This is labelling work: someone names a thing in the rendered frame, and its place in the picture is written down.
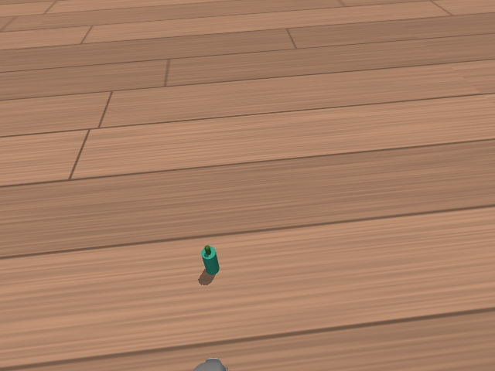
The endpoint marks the bottle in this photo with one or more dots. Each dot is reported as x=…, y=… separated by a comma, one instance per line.
x=210, y=260

